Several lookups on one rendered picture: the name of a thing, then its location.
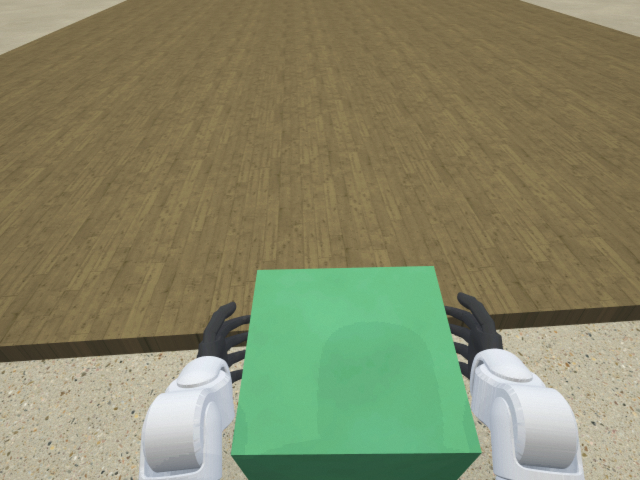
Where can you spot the robot right hand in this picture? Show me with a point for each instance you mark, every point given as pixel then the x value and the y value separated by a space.
pixel 482 335

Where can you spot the robot right forearm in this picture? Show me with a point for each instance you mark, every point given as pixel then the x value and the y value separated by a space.
pixel 534 434

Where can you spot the robot left forearm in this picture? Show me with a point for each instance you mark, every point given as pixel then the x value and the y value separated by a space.
pixel 182 432

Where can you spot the robot left hand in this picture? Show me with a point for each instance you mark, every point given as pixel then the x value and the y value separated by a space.
pixel 214 342

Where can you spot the carton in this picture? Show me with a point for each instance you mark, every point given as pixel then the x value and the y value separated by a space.
pixel 352 374

